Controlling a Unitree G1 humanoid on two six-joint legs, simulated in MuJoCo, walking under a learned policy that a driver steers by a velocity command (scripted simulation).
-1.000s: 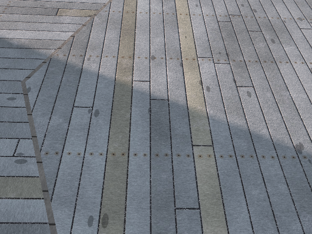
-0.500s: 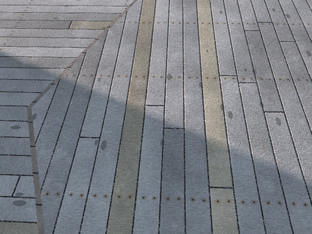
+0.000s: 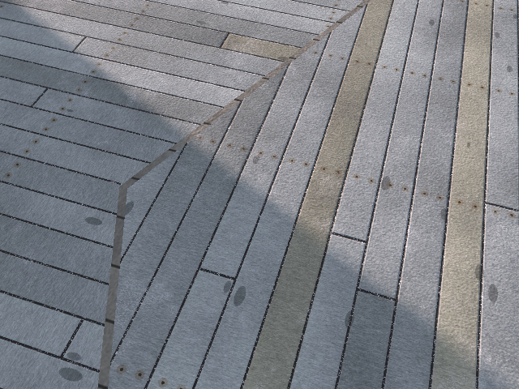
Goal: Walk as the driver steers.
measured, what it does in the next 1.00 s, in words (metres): walks ahead: right foot, then left foot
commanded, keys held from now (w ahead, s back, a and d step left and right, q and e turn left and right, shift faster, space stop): w+q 0.06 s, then w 0.76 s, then w+e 0.18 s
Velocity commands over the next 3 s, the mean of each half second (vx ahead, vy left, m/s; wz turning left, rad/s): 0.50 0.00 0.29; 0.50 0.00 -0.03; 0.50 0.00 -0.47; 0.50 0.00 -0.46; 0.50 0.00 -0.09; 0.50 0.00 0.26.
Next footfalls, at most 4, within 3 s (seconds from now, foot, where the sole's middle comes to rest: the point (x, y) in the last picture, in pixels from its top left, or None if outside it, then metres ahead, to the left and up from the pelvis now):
0.32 right None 0.37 -0.14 -0.77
0.84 left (211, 319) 0.63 0.14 -0.77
1.38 right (296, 227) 0.92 -0.11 -0.77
1.84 left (252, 150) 1.23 0.02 -0.77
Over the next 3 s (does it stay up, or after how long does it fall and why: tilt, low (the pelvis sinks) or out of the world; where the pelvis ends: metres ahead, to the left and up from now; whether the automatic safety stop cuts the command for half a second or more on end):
stays up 1.60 -0.27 -0.01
